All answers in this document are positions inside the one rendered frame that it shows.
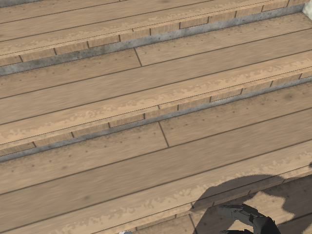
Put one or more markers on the robot right hand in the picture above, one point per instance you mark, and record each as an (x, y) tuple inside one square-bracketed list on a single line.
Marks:
[(261, 224)]

